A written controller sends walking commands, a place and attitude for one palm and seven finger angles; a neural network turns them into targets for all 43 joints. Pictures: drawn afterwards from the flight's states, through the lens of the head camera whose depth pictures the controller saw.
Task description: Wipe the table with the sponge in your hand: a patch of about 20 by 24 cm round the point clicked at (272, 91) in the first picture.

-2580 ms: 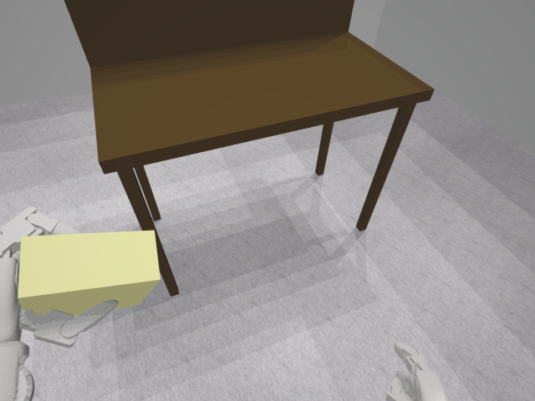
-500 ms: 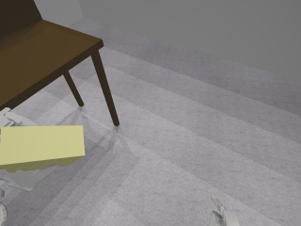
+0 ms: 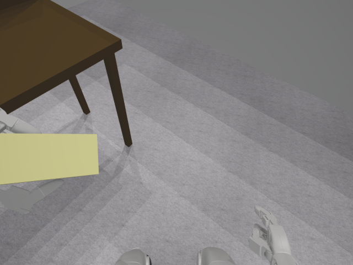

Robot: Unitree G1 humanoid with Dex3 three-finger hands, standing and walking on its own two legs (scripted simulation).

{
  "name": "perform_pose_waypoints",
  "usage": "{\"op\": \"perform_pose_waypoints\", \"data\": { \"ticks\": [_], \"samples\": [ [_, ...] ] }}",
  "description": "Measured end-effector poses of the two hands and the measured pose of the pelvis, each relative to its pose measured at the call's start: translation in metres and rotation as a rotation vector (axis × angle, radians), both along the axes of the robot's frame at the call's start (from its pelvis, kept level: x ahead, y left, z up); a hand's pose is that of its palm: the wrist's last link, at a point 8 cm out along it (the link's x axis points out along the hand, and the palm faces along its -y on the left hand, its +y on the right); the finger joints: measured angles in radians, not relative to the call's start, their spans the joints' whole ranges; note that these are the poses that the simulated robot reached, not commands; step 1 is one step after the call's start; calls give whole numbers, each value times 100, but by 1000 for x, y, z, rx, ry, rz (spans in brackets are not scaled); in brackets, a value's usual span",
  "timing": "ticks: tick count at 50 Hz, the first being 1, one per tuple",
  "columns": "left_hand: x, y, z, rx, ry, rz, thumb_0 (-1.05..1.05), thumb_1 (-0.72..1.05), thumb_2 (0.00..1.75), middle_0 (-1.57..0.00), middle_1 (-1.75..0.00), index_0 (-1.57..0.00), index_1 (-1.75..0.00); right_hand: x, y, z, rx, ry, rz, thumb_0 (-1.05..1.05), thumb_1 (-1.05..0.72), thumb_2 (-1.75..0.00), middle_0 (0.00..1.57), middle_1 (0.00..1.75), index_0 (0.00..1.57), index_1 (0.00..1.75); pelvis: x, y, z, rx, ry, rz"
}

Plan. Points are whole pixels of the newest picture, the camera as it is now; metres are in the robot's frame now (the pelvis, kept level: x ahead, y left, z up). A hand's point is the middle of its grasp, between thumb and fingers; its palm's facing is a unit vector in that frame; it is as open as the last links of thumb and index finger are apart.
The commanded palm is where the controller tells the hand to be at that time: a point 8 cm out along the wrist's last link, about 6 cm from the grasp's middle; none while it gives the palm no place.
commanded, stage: turn to face it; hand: left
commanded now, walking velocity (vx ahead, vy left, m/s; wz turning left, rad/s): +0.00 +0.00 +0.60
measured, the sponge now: (58, 159) +0.25 +0.20 +0.17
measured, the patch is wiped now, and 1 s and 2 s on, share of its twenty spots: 0.00 0.00 0.00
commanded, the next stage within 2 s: take the last steps up to it in 0.56 s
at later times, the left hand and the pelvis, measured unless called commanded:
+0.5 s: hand (19, 220) +0.16 +0.21 +0.19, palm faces +0.59 -0.68 -0.44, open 10.1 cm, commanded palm +0.09 +0.24 +0.19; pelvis +0.02 -0.08 +0.01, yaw +17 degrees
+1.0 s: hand out of the picture +0.07 +0.17 +0.18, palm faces +0.73 -0.54 -0.43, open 10.1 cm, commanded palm +0.01 +0.19 +0.19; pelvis -0.01 -0.13 +0.01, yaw +26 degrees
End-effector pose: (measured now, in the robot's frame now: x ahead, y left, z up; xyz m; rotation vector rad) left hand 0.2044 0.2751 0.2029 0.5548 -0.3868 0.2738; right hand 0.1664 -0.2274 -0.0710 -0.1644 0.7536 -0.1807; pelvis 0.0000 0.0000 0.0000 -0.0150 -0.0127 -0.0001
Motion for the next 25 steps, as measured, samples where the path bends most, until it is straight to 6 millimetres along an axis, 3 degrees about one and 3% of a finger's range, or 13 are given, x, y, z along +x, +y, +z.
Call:
{"op": "perform_pose_waypoints", "data": {
  "ticks": [7, 14, 20, 25],
  "samples": [
    [-38, -19, 19, 23, 51, 105, -1, -49, 99, -73, -134, -74, -135, 31, 17, -3, 79, -4, 163, 1, -90, -90, 20, 30, 20, 30, 17, -29, 8, -36, 30, 85],
    [-64, -37, -2, -74, 101, 331, -1, -49, 99, -73, -134, -74, -135, 57, -11, -24, 63, 43, 290, 1, -90, -90, 20, 30, 20, 30, 23, -66, 4, 4, 3, 178],
    [-72, -48, -11, -120, 148, 363, -1, -49, 99, -73, -134, -74, -135, 75, -40, -2, -38, 35, 293, 1, -90, -90, 20, 30, 20, 30, 25, -78, 16, 57, 12, 256],
    [-91, -43, 1, -70, 82, 360, -1, -49, 99, -73, -135, -74, -135, 89, -44, 18, -112, -22, 318, 1, -91, -90, 19, 30, 20, 30, 20, -76, 13, 43, 40, 303]
  ]
}}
